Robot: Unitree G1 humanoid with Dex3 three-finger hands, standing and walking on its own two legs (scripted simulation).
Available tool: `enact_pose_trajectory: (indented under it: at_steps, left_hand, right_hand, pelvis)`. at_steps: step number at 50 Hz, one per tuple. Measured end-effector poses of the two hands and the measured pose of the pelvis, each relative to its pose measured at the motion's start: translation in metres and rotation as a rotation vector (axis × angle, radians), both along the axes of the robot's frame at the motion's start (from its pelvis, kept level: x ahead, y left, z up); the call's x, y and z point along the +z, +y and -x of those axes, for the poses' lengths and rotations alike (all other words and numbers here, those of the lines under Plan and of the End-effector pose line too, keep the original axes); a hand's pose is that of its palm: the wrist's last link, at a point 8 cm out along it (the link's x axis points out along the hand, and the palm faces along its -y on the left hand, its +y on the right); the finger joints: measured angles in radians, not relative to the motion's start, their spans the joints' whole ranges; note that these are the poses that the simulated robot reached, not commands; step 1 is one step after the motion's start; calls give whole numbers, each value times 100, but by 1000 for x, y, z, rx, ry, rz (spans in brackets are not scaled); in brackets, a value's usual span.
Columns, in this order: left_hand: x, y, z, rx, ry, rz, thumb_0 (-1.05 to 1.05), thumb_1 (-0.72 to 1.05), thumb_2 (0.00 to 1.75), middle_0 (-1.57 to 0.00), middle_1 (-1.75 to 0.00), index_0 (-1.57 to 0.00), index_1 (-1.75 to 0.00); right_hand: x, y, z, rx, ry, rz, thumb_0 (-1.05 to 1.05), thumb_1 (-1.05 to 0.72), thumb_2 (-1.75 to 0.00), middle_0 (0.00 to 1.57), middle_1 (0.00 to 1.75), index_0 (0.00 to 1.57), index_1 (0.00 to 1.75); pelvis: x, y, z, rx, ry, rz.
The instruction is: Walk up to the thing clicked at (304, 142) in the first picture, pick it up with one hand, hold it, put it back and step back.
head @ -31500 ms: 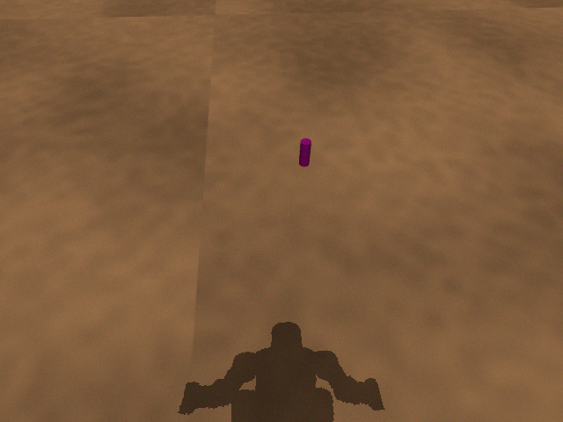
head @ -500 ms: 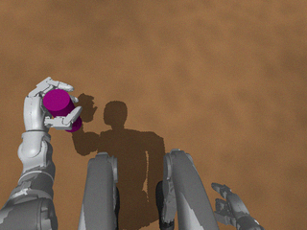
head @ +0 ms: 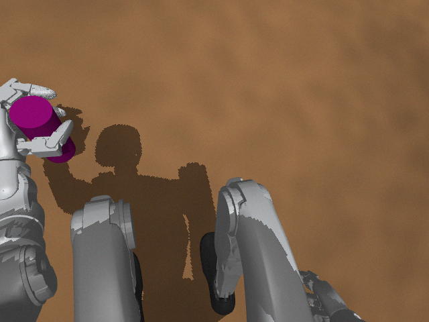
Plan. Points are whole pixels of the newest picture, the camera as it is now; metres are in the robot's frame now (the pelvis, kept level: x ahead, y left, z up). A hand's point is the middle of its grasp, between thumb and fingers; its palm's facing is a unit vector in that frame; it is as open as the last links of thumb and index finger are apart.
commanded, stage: crouch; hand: left
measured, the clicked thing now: (48, 133) +0.45 +0.24 -0.10
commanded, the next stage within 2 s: lower in 0.44 s
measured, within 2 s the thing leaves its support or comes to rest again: rests again in 1.46 s
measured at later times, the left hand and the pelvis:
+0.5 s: hand (54, 136) +0.46 +0.23 -0.12, palm faces +0.13 -0.99 -0.01, open 7.9 cm; pelvis +0.00 +0.01 -0.03, yaw -3 degrees
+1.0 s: hand (64, 146) +0.46 +0.24 -0.19, palm faces +0.14 -0.99 +0.00, open 7.8 cm; pelvis +0.00 +0.01 -0.05, yaw -7 degrees
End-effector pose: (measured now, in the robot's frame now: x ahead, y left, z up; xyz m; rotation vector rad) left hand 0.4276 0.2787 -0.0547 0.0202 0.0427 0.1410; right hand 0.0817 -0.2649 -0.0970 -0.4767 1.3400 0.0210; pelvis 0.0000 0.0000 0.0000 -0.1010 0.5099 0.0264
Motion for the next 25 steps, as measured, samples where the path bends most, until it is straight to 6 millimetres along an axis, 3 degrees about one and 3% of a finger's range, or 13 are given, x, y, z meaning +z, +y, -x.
enact_pose_trajectory:
  at_steps: [10,25]
  left_hand:
    - [-38,8,2,-9,15,7,0,-9,107,-85,-107,-83,-103]
    - [-63,7,-4,-14,-5,16,0,-9,107,-85,-107,-83,-103]
  right_hand:
    - [-6,-1,-13,52,20,45,0,-89,-90,20,30,20,30]
    - [-13,3,-25,134,15,76,0,-90,-90,20,30,20,30]
  pelvis:
    - [-16,5,-4,-13,-14,30]
    - [-32,8,-1,-29,-69,65]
